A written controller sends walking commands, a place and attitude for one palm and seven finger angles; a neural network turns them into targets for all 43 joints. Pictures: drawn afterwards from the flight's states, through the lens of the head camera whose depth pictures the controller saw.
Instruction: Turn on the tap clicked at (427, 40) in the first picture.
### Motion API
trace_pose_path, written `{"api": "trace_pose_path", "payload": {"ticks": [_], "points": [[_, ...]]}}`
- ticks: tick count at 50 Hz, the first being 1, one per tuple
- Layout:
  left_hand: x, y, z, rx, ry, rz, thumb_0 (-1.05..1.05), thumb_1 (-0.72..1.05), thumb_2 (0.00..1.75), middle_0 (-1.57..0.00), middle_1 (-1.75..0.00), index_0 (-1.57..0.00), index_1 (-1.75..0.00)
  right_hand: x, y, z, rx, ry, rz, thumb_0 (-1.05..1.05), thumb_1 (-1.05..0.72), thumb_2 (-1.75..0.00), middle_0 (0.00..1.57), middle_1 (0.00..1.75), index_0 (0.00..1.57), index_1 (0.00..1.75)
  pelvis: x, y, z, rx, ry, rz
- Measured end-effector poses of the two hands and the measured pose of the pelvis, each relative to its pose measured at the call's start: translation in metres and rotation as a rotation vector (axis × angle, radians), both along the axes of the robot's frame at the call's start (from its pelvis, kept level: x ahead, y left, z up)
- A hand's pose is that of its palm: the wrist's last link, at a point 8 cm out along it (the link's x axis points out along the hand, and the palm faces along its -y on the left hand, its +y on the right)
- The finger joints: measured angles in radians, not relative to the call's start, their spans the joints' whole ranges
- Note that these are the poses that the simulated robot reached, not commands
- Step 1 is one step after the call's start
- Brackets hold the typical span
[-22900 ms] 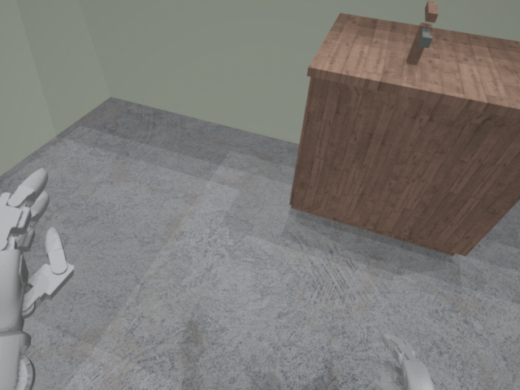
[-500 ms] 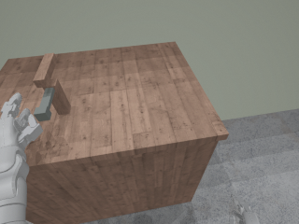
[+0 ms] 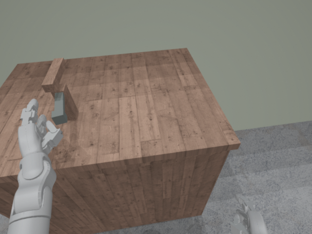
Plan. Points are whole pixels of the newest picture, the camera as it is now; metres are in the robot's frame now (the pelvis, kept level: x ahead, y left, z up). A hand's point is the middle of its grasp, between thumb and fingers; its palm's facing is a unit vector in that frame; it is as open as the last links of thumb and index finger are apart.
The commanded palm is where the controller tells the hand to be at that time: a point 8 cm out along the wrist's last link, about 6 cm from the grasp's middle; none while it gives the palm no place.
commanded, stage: push the lever round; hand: left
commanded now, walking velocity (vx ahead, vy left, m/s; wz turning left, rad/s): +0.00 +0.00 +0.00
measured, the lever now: (59, 116) +0.35 +0.29 +0.14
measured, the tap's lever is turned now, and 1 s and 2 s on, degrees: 12 38 59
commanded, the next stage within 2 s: none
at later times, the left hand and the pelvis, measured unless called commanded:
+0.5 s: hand (69, 130) +0.31 +0.25 +0.13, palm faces +0.62 -0.79 -0.05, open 7.7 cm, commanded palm +0.27 +0.27 +0.13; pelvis -0.01 -0.01 +0.00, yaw +0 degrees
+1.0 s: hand (86, 121) +0.34 +0.21 +0.13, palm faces +0.69 -0.73 -0.05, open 7.7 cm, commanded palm +0.30 +0.24 +0.13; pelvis -0.01 -0.01 +0.00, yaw +1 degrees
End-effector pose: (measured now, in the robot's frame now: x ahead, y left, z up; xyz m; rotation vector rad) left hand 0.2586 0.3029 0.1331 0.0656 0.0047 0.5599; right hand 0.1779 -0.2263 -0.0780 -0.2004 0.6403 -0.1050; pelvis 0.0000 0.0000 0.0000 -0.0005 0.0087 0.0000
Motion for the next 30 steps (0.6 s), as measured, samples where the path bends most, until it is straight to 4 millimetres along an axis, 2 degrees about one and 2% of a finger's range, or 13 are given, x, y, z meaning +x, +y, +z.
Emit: {"api": "trace_pose_path", "payload": {"ticks": [8, 23, 30], "points": [[-0.001, -0.011, 0.001, -0.002, -0.003, 0.035, 0.03, 0.94, 0.92, -0.15, -0.15, -0.15, -0.15, 0.000, -0.002, -0.001, 0.000, 0.016, 0.005, 0.02, -0.91, -0.90, 0.21, 0.30, 0.20, 0.30, -0.001, -0.003, 0.000, 0.001, -0.006, 0.002], [0.002, -0.023, 0.001, -0.015, -0.003, 0.099, 0.02, 0.93, 0.92, -0.15, -0.15, -0.15, -0.15, -0.013, -0.011, -0.006, -0.013, 0.066, -0.015, 0.02, -0.91, -0.90, 0.21, 0.30, 0.20, 0.30, -0.008, -0.006, 0.000, 0.000, -0.013, 0.005], [0.007, -0.034, 0.001, -0.015, -0.001, 0.123, 0.02, 0.93, 0.93, -0.15, -0.15, -0.15, -0.15, -0.016, -0.010, -0.009, -0.016, 0.081, -0.010, 0.02, -0.91, -0.90, 0.21, 0.30, 0.20, 0.30, -0.012, -0.006, 0.000, -0.001, -0.016, 0.010]]}}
